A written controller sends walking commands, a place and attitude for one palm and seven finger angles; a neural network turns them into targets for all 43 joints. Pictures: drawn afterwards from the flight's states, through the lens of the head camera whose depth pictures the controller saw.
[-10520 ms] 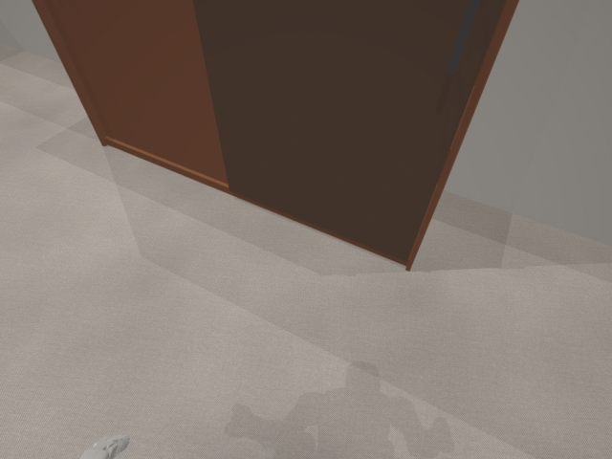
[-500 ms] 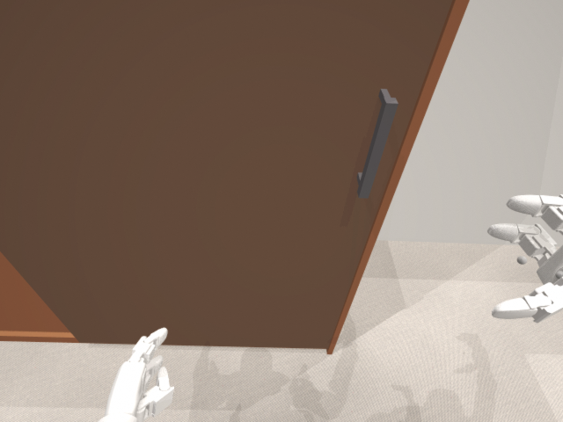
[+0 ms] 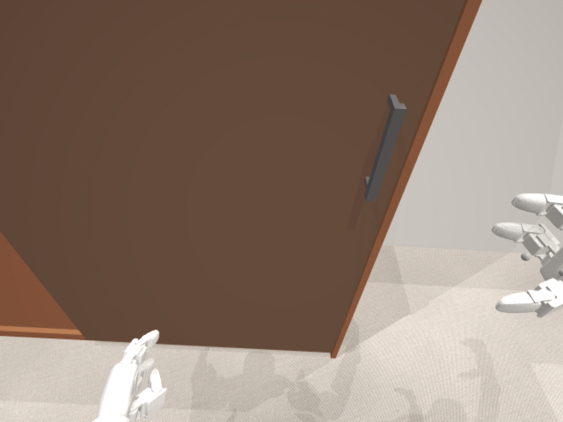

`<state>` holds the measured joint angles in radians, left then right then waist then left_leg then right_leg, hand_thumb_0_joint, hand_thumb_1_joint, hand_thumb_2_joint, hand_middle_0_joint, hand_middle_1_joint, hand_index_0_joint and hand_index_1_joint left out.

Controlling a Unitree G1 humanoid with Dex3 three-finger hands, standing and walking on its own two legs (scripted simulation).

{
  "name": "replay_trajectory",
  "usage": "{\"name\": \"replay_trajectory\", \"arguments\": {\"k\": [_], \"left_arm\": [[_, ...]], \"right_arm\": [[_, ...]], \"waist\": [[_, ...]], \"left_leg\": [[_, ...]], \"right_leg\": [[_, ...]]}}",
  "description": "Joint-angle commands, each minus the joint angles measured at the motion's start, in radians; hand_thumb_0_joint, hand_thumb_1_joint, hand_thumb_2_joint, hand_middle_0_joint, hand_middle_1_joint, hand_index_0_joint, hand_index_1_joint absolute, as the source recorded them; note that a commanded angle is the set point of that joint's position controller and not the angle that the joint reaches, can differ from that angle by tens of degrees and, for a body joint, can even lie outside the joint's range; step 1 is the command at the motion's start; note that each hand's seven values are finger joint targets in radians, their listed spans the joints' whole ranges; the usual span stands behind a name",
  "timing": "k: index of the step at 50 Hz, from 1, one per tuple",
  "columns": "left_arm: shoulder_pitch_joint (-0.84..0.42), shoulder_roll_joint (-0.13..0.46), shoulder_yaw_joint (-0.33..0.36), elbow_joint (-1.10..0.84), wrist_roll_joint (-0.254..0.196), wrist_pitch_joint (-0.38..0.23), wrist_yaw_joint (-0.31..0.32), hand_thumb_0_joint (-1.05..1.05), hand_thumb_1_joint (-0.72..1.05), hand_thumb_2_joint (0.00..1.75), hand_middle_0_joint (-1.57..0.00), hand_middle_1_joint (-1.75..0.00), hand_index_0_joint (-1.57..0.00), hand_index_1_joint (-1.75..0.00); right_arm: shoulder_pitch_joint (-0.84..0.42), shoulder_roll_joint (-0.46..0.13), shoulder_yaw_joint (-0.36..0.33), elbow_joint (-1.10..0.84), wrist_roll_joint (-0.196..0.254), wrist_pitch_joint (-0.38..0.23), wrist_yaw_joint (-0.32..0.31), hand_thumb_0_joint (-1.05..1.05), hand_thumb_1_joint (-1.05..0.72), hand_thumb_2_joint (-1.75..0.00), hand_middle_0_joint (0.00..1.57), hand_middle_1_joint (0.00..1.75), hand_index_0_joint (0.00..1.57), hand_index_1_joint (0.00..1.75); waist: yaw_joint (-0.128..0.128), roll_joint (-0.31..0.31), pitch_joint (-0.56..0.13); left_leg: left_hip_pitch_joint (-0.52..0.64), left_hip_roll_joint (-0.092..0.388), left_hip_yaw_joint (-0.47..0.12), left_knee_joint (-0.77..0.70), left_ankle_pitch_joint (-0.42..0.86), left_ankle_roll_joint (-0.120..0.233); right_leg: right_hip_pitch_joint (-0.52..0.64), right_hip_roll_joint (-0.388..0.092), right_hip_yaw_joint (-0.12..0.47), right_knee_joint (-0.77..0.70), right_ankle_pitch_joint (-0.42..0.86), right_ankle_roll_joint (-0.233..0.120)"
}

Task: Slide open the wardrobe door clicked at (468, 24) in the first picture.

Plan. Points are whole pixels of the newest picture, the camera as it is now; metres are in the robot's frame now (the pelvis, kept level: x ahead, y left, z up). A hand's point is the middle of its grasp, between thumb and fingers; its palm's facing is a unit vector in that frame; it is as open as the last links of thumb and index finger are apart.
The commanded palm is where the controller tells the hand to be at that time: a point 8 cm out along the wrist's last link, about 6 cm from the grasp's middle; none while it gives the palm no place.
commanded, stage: raise the hand with hooked fingers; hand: right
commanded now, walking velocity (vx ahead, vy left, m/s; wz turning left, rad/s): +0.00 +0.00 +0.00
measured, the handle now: (380, 151) +0.50 -0.16 +0.16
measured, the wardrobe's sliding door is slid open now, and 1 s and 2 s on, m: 0.00 0.00 0.00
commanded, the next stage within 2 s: move the hooked fingers beside the handle in 0.04 s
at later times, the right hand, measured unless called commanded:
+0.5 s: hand (488, 229) +0.32 -0.25 +0.17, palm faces +0.07 +1.00 -0.04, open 13.9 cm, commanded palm +0.28 -0.30 +0.17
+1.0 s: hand (462, 209) +0.36 -0.24 +0.16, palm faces +0.08 +1.00 -0.01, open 13.9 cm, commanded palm +0.34 -0.29 +0.17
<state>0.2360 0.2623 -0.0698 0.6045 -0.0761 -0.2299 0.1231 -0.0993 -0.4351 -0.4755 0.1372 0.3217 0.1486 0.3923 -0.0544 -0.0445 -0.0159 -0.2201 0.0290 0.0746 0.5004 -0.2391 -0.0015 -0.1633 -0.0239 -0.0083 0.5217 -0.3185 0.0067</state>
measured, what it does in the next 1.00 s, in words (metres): stands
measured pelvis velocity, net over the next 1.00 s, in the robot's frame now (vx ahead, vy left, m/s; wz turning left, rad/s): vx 0.00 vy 0.00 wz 0.01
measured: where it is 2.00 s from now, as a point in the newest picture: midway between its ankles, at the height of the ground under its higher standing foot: outside the picture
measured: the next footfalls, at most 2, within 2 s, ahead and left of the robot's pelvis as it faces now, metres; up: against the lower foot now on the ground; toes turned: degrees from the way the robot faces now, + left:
none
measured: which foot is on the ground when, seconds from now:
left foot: down 0.00-1.00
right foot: down 0.00-1.00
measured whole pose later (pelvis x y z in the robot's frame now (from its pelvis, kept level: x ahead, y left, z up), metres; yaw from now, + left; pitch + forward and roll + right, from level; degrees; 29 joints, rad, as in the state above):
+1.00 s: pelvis +0.00 +0.00 +0.00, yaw +1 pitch +0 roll +0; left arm 0.25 0.26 -0.06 0.63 -0.08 -0.17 0.13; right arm -0.39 -0.41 -0.37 0.43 0.25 0.11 0.30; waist -0.01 -0.04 -0.02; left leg -0.27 0.03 0.06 0.51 -0.24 0.00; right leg -0.20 -0.02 -0.02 0.51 -0.31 0.01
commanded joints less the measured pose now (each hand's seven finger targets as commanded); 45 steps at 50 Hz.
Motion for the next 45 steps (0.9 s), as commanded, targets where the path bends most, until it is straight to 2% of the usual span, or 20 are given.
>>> {"name": "replay_trajectory", "arguments": {"k": [1, 5, 9, 11, 15, 18, 19, 20, 23, 24, 26, 27, 29, 31, 34, 36, 37, 39, 43, 45], "left_arm": [[-0.128, 0.120, 0.044, -0.168, -0.003, -0.063, 0.012, 0.00, 0.90, 0.90, -0.20, -0.30, -0.20, -0.30], [-0.129, 0.114, 0.043, -0.168, 0.001, -0.066, 0.009, 0.00, 0.90, 0.90, -0.20, -0.30, -0.20, -0.30], [-0.120, 0.118, 0.044, -0.154, 0.000, -0.061, 0.009, 0.00, 0.90, 0.90, -0.20, -0.30, -0.20, -0.30], [-0.119, 0.118, 0.042, -0.152, -0.006, -0.059, 0.014, 0.00, 0.90, 0.90, -0.20, -0.30, -0.20, -0.30], [-0.115, 0.120, 0.043, -0.147, -0.005, -0.058, 0.022, 0.00, 0.90, 0.90, -0.20, -0.30, -0.20, -0.30], [-0.113, 0.113, 0.042, -0.148, -0.002, -0.061, 0.022, 0.00, 0.90, 0.90, -0.20, -0.30, -0.20, -0.30], [-0.109, 0.117, 0.044, -0.145, 0.002, -0.059, 0.018, 0.00, 0.90, 0.90, -0.20, -0.30, -0.20, -0.30], [-0.114, 0.114, 0.044, -0.150, 0.003, -0.057, 0.016, 0.00, 0.90, 0.90, -0.20, -0.30, -0.20, -0.30], [-0.115, 0.113, 0.046, -0.151, 0.001, -0.049, 0.009, 0.00, 0.90, 0.90, -0.20, -0.30, -0.20, -0.30], [-0.109, 0.118, 0.046, -0.148, 0.003, -0.042, 0.005, 0.00, 0.90, 0.90, -0.20, -0.30, -0.20, -0.30], [-0.111, 0.116, 0.048, -0.155, -0.003, -0.033, 0.004, 0.00, 0.90, 0.90, -0.20, -0.30, -0.20, -0.30], [-0.113, 0.114, 0.050, -0.159, -0.002, -0.034, 0.004, 0.00, 0.90, 0.90, -0.20, -0.30, -0.20, -0.30], [-0.103, 0.119, 0.053, -0.155, 0.002, -0.031, 0.004, 0.00, 0.90, 0.90, -0.20, -0.30, -0.20, -0.30], [-0.101, 0.117, 0.055, -0.157, 0.001, -0.027, 0.006, 0.00, 0.90, 0.90, -0.20, -0.30, -0.20, -0.30], [-0.091, 0.119, 0.056, -0.147, -0.003, -0.025, 0.010, 0.00, 0.90, 0.90, -0.20, -0.30, -0.20, -0.30], [-0.090, 0.117, 0.058, -0.142, -0.003, -0.027, 0.015, 0.00, 0.90, 0.90, -0.20, -0.30, -0.20, -0.30], [-0.083, 0.118, 0.056, -0.139, -0.002, -0.026, 0.017, 0.00, 0.90, 0.90, -0.20, -0.30, -0.20, -0.30], [-0.074, 0.127, 0.058, -0.127, -0.001, -0.020, 0.017, 0.00, 0.90, 0.90, -0.20, -0.30, -0.20, -0.30], [-0.076, 0.122, 0.058, -0.129, -0.002, -0.012, 0.017, 0.00, 0.90, 0.90, -0.20, -0.30, -0.20, -0.30], [-0.070, 0.124, 0.058, -0.125, -0.002, -0.006, 0.015, 0.00, 0.90, 0.90, -0.20, -0.30, -0.20, -0.30]], "right_arm": [[-0.304, -0.286, -0.085, -0.225, 0.026, -0.058, 0.009, 0.00, 0.50, -0.30, 0.30, 1.20, 0.30, 1.20], [-0.304, -0.296, -0.099, -0.253, 0.030, -0.071, 0.006, 0.00, 0.50, -0.30, 0.30, 1.20, 0.30, 1.20], [-0.288, -0.286, -0.094, -0.183, 0.032, -0.060, 0.005, 0.00, 0.50, -0.30, 0.30, 1.20, 0.30, 1.20], [-0.359, -0.247, -0.037, -0.170, 0.021, -0.054, 0.004, 0.00, 0.50, -0.30, 0.30, 1.20, 0.30, 1.20], [-0.474, -0.246, 0.001, -0.170, -0.001, -0.062, -0.017, 0.00, 0.50, -0.30, 0.30, 1.20, 0.30, 1.20], [-0.486, -0.229, 0.012, -0.175, -0.012, -0.076, -0.036, 0.00, 0.50, -0.30, 0.30, 1.20, 0.30, 1.20], [-0.464, -0.260, -0.018, -0.169, -0.011, -0.081, -0.042, 0.00, 0.50, -0.30, 0.30, 1.20, 0.30, 1.20], [-0.442, -0.253, -0.025, -0.157, -0.011, -0.078, -0.044, 0.00, 0.50, -0.30, 0.30, 1.20, 0.30, 1.20], [-0.400, -0.257, -0.048, -0.118, -0.012, -0.064, -0.052, 0.00, 0.50, -0.30, 0.30, 1.20, 0.30, 1.20], [-0.385, -0.277, -0.063, -0.089, -0.014, -0.056, -0.056, 0.00, 0.50, -0.30, 0.30, 1.20, 0.30, 1.20], [-0.433, -0.242, -0.022, -0.099, -0.020, -0.048, -0.057, 0.00, 0.50, -0.30, 0.30, 1.20, 0.30, 1.20], [-0.457, -0.242, -0.022, -0.113, -0.020, -0.050, -0.061, 0.00, 0.50, -0.30, 0.30, 1.20, 0.30, 1.20], [-0.450, -0.263, -0.040, -0.103, -0.019, -0.059, -0.065, 0.00, 0.50, -0.30, 0.30, 1.20, 0.30, 1.20], [-0.473, -0.262, -0.039, -0.112, -0.020, -0.071, -0.063, 0.00, 0.50, -0.30, 0.30, 1.20, 0.30, 1.20], [-0.519, -0.226, 0.012, -0.087, -0.024, -0.084, -0.058, 0.00, 0.50, -0.30, 0.30, 1.20, 0.30, 1.20], [-0.583, -0.207, 0.042, -0.104, -0.030, -0.092, -0.060, 0.00, 0.50, -0.30, 0.30, 1.20, 0.30, 1.20], [-0.567, -0.219, 0.028, -0.074, -0.031, -0.089, -0.065, 0.00, 0.50, -0.30, 0.30, 1.20, 0.30, 1.20], [-0.567, -0.232, 0.025, -0.030, -0.035, -0.089, -0.071, 0.00, 0.50, -0.30, 0.30, 1.20, 0.30, 1.20], [-0.623, -0.226, 0.036, -0.014, -0.045, -0.095, -0.084, 0.00, 0.50, -0.30, 0.30, 1.20, 0.30, 1.20], [-0.637, -0.240, 0.027, 0.031, -0.047, -0.096, -0.092, 0.00, 0.50, -0.30, 0.30, 1.20, 0.30, 1.20]], "waist": [[0.011, -0.025, -0.162], [0.007, -0.055, -0.179], [0.009, -0.008, -0.135], [0.029, -0.036, -0.133], [0.039, -0.049, -0.149], [0.033, -0.049, -0.192], [0.020, -0.020, -0.207], [0.014, -0.017, -0.225], [0.002, -0.035, -0.209], [-0.001, 0.006, -0.192], [0.015, -0.001, -0.194], [0.016, -0.036, -0.205], [0.015, 0.014, -0.214], [0.020, -0.009, -0.241], [0.037, -0.005, -0.205], [0.048, -0.058, -0.228], [0.043, -0.057, -0.221], [0.045, 0.017, -0.206], [0.046, -0.021, -0.231], [0.047, 0.012, -0.231]], "left_leg": [[0.074, -0.020, -0.018, -0.071, 0.136, 0.014], [0.090, -0.021, -0.015, -0.063, 0.189, 0.017], [0.069, -0.025, -0.011, -0.071, 0.167, 0.016], [0.042, -0.022, -0.012, -0.070, 0.140, 0.014], [0.033, -0.021, -0.014, -0.072, 0.121, 0.016], [0.050, -0.020, -0.005, -0.056, 0.157, 0.020], [0.076, -0.022, -0.005, -0.057, 0.178, 0.022], [0.090, -0.017, -0.008, -0.053, 0.197, 0.020], [0.092, -0.014, -0.005, -0.045, 0.232, 0.023], [0.101, -0.017, -0.004, -0.048, 0.240, 0.022], [0.084, -0.016, -0.004, -0.046, 0.236, 0.019], [0.081, -0.014, -0.009, -0.046, 0.235, 0.020], [0.094, -0.017, -0.011, -0.048, 0.249, 0.019], [0.102, -0.014, -0.014, -0.040, 0.266, 0.018], [0.063, -0.019, -0.013, -0.049, 0.232, 0.018], [0.056, -0.016, -0.017, -0.049, 0.233, 0.020], [0.052, -0.016, -0.014, -0.048, 0.226, 0.022], [0.056, -0.019, -0.012, -0.054, 0.215, 0.019], [0.060, -0.014, -0.016, -0.046, 0.229, 0.022], [0.069, -0.013, -0.022, -0.050, 0.232, 0.019]], "right_leg": [[-0.010, 0.025, 0.019, -0.083, 0.197, -0.029], [0.006, 0.025, 0.019, -0.080, 0.241, -0.028], [-0.018, 0.021, 0.022, -0.081, 0.222, -0.026], [-0.012, 0.024, 0.021, -0.085, 0.194, -0.026], [0.005, 0.024, 0.028, -0.085, 0.185, -0.028], [0.025, 0.025, 0.034, -0.087, 0.223, -0.025], [0.020, 0.022, 0.034, -0.085, 0.246, -0.025], [0.015, 0.024, 0.028, -0.086, 0.256, -0.026], [-0.003, 0.025, 0.018, -0.086, 0.280, -0.022], [-0.022, 0.022, 0.017, -0.085, 0.287, -0.023], [-0.018, 0.021, 0.012, -0.089, 0.279, -0.024], [-0.007, 0.023, 0.011, -0.085, 0.278, -0.024], [-0.007, 0.019, 0.009, -0.077, 0.289, -0.028], [-0.001, 0.022, 0.005, -0.076, 0.298, -0.027], [0.003, 0.017, 0.006, -0.075, 0.272, -0.029], [0.028, 0.022, 0.006, -0.074, 0.274, -0.029], [0.020, 0.023, 0.012, -0.076, 0.269, -0.027], [-0.002, 0.018, 0.015, -0.079, 0.260, -0.030], [0.002, 0.022, 0.011, -0.078, 0.268, -0.028], [-0.012, 0.021, 0.007, -0.077, 0.260, -0.031]]}}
